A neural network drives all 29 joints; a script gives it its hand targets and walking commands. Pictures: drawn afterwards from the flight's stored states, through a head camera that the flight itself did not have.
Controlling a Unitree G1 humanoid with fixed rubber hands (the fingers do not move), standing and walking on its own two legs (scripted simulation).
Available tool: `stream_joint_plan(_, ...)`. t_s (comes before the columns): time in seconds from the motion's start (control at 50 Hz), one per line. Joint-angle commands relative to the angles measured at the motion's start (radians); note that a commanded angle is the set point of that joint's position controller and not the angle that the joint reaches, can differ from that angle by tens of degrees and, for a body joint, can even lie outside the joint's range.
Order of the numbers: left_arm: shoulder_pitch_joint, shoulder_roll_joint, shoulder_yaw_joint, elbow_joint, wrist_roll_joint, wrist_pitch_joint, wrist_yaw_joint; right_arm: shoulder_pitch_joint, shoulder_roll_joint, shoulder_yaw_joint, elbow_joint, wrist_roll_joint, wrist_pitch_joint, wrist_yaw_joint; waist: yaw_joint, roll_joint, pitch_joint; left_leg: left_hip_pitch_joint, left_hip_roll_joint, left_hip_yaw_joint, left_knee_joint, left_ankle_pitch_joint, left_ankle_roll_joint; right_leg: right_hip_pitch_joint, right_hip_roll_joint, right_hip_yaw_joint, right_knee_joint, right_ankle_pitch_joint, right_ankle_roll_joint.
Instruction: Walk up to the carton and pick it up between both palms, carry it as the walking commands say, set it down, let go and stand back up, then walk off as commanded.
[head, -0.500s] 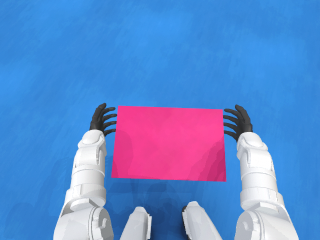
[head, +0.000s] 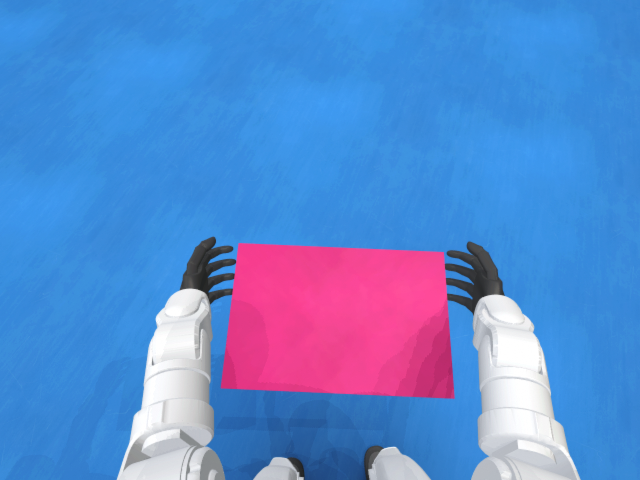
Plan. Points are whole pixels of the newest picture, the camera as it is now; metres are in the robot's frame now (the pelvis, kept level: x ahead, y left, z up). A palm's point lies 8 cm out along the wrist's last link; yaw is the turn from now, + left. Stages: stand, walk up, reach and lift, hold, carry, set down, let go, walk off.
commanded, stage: reach and lift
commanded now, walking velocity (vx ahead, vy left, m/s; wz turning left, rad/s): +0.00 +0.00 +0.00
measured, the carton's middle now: (336, 323) +0.34 -0.02 -0.12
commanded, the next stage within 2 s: hold in 1.86 s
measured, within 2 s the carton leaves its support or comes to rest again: neither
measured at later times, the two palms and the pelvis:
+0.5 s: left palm (177, 288) +0.34 +0.17 +0.04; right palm (510, 292) +0.31 -0.21 +0.04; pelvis +0.02 +0.00 +0.03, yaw -1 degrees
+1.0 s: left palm (155, 284) +0.32 +0.18 +0.09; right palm (521, 280) +0.30 -0.20 +0.09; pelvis +0.03 +0.00 +0.04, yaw +0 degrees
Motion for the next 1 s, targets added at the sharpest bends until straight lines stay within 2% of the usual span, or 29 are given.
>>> stream_joint_plan(0.0,-0.449,-0.89,-0.559,0.029,-0.175,-0.005,-0.292,-0.477,0.855,0.589,0.043,0.181,-0.002,0.29,-0.004,0.0,-0.493,0.31,-0.052,0.088,-0.096,0.246,0.016,0.36,0.063,-0.101,-0.072,0.252,-0.025)
stream_joint_plan(0.22,-0.412,-0.872,-0.543,0.025,-0.168,0.03,-0.287,-0.448,0.829,0.553,0.045,0.178,0.034,0.283,0.006,-0.008,-0.37,0.447,-0.037,0.081,-0.225,0.222,0.014,0.486,0.055,-0.091,-0.198,0.22,-0.027)
stream_joint_plan(0.36,-0.37,-0.866,-0.546,0.002,-0.174,0.058,-0.284,-0.405,0.833,0.565,0.026,0.187,0.061,0.276,0.012,-0.016,-0.313,0.528,-0.036,0.082,-0.292,0.234,0.012,0.58,0.052,-0.082,-0.266,0.238,-0.024)
stream_joint_plan(0.86,-0.261,-0.854,-0.645,-0.247,-0.251,0.248,-0.275,-0.299,0.853,0.711,-0.202,0.259,0.24,0.251,0.009,-0.012,-0.093,0.73,-0.037,0.066,-0.461,0.281,0.003,0.821,0.063,-0.07,-0.43,0.304,-0.012)
stream_joint_plan(0.98,-0.245,-0.853,-0.643,-0.273,-0.243,0.277,-0.27,-0.287,0.84,0.711,-0.207,0.254,0.267,0.254,0.014,-0.004,-0.054,0.732,-0.037,0.064,-0.476,0.275,-0.005,0.838,0.069,-0.066,-0.443,0.291,-0.015)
